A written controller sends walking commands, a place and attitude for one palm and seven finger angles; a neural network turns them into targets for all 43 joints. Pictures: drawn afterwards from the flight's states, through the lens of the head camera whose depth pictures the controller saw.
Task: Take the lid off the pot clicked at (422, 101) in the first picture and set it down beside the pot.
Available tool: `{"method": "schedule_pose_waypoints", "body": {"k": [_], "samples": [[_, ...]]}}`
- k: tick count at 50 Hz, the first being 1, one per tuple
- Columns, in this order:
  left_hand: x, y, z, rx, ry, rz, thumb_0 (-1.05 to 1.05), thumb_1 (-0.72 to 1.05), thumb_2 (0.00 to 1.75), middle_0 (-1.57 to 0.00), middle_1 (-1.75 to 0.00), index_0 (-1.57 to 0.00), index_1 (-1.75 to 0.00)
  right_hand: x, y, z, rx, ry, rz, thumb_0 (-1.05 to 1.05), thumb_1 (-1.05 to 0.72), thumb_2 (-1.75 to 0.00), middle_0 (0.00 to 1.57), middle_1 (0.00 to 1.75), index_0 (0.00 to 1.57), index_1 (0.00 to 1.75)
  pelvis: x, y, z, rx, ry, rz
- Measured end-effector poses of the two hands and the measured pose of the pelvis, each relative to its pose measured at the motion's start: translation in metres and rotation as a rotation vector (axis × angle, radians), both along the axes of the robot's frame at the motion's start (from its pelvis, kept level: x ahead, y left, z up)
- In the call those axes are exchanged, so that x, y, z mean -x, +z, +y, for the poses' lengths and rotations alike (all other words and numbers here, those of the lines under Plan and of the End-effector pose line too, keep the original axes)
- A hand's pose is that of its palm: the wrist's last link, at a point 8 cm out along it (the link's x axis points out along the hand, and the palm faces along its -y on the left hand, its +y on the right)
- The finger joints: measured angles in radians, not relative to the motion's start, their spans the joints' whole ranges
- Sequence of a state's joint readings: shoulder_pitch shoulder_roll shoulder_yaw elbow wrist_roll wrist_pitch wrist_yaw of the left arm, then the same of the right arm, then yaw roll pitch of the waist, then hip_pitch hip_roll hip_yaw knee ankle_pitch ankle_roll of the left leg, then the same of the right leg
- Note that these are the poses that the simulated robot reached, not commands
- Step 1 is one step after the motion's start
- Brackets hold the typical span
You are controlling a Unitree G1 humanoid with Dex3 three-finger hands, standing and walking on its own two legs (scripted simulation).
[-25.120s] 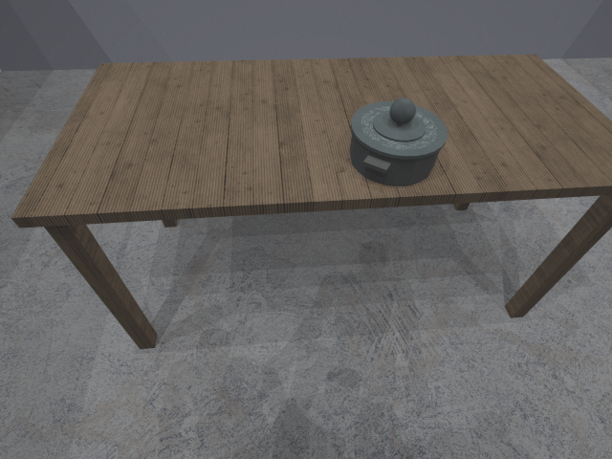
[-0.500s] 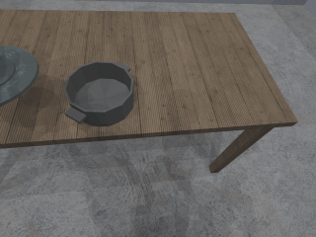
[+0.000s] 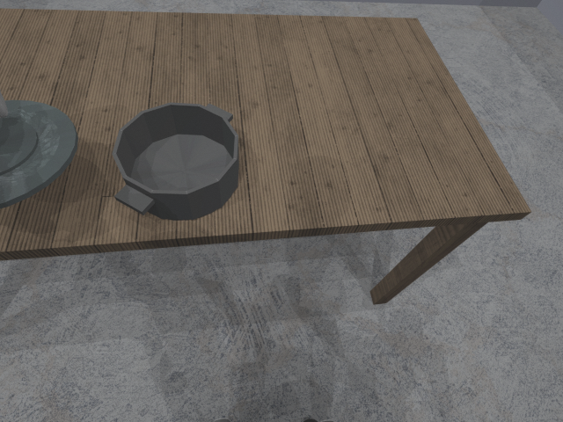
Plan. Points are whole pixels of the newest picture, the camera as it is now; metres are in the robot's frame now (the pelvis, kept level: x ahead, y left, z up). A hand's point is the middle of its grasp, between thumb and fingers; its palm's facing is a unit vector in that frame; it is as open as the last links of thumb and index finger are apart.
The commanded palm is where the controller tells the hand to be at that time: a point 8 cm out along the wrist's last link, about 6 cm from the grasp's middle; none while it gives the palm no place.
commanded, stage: lower the lid onto the table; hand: left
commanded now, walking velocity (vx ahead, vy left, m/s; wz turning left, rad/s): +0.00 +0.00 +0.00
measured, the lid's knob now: out of the picture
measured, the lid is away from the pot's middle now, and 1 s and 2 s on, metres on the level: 0.24 0.23 0.23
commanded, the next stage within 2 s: open the fingers wide in 1.66 s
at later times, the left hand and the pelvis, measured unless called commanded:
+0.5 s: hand out of the picture +0.47 +0.37 +0.11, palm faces -0.45 -0.13 -0.88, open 8.4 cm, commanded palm +0.55 +0.37 +0.18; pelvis +0.00 +0.01 -0.01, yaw -1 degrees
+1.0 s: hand out of the picture +0.47 +0.36 +0.08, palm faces -0.46 -0.15 -0.87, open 8.4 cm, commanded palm +0.56 +0.37 +0.14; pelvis +0.00 +0.00 -0.02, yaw -1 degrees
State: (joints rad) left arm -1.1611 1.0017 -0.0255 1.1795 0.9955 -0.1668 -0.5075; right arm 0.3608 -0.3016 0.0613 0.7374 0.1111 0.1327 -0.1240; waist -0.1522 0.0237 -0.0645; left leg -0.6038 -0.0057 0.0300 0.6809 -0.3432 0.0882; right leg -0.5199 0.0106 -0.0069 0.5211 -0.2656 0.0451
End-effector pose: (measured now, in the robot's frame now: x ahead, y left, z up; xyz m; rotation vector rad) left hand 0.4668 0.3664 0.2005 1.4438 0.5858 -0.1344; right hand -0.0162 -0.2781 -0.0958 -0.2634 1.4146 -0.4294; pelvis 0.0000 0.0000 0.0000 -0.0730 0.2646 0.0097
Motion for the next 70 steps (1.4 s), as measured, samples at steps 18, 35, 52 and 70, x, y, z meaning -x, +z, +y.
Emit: {"method": "schedule_pose_waypoints", "body": {"k": [18, 35, 52, 70], "samples": [[-0.004, -0.021, 0.006, 0.008, -0.019, 0.015, -0.01, 0.14, 0.8, -0.63, -0.99, -0.58, -0.97, 0.009, -0.004, 0.01, -0.001, -0.013, 0.035, 0.0, -0.9, -0.89, 0.2, 0.3, 0.2, 0.3, 0.002, -0.005, 0.007, 0.008, -0.005, 0.032], [-0.01, -0.042, -0.003, 0.008, -0.032, 0.022, -0.01, 0.14, 0.8, -0.63, -0.99, -0.58, -0.98, 0.016, -0.005, 0.008, 0.014, -0.03, 0.034, 0.0, -0.9, -0.89, 0.2, 0.3, 0.2, 0.3, 0.005, -0.01, 0.005, 0.009, -0.016, 0.049], [-0.014, -0.06, 0.0, 0.011, -0.009, 0.033, -0.01, 0.14, 0.8, -0.63, -0.99, -0.58, -0.97, 0.026, -0.009, 0.002, 0.026, -0.054, 0.078, 0.0, -0.9, -0.89, 0.2, 0.3, 0.2, 0.3, 0.004, -0.017, -0.003, 0.013, -0.018, 0.087], [-0.013, -0.086, -0.001, -0.006, -0.005, 0.066, -0.01, 0.14, 0.8, -0.63, -0.99, -0.58, -0.98, 0.02, -0.02, 0.001, 0.022, -0.046, 0.079, 0.0, -0.9, -0.89, 0.2, 0.3, 0.2, 0.3, 0.009, -0.025, -0.006, 0.021, -0.017, 0.114]]}}
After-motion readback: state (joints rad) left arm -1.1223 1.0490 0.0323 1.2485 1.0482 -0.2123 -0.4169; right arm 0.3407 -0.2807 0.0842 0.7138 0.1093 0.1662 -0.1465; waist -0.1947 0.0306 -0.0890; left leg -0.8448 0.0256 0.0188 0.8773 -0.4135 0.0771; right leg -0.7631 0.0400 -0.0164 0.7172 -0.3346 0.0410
